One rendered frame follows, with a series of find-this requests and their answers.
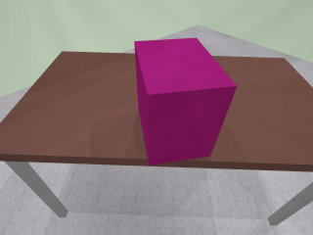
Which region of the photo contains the table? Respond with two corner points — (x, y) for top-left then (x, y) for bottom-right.
(0, 51), (313, 226)

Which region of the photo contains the carton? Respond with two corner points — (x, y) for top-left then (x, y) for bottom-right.
(134, 37), (237, 165)

